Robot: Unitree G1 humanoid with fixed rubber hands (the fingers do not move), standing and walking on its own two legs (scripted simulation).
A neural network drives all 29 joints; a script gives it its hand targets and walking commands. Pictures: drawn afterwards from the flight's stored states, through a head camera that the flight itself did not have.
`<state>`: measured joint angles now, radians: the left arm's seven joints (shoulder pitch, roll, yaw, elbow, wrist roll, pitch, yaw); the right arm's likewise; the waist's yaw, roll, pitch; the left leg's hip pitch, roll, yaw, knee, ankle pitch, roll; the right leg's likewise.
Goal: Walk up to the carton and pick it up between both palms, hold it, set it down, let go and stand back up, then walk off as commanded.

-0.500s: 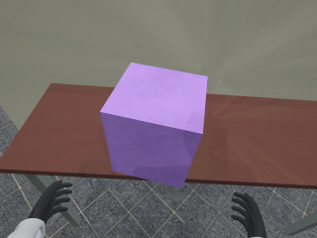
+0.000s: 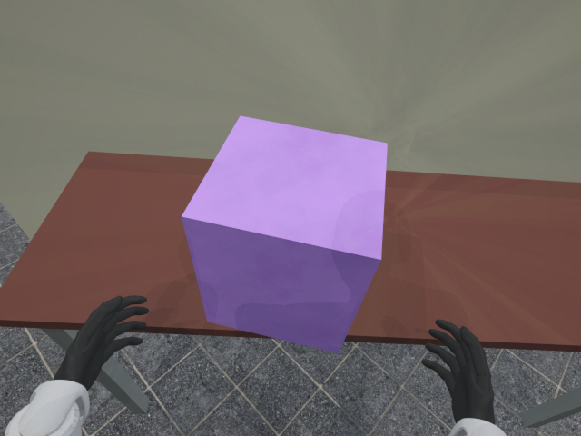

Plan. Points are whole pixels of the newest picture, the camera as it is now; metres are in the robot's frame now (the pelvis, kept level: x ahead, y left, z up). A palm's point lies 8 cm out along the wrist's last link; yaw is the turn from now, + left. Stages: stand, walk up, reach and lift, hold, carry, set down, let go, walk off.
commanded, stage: reach and lift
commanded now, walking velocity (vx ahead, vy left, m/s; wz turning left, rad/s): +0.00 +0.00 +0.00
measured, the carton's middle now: (290, 238) +0.38 +0.02 +0.07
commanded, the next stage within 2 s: none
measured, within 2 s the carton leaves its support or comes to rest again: neither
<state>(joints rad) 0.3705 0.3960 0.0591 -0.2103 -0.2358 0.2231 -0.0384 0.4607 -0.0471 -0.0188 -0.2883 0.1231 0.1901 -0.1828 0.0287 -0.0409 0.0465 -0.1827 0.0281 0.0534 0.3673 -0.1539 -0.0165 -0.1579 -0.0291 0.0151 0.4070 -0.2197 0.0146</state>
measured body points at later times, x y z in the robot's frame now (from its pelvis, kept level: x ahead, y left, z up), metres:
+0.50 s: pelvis +0.00 +0.00 +0.00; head +0.00 +0.01 +0.45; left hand +0.27 +0.23 +0.09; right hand +0.25 -0.19 +0.08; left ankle +0.03 +0.13 -0.74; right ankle +0.00 -0.13 -0.74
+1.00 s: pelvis +0.00 +0.00 +0.00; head +0.01 +0.01 +0.45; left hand +0.34 +0.23 +0.14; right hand +0.31 -0.18 +0.14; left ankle +0.03 +0.13 -0.74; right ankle +0.00 -0.13 -0.74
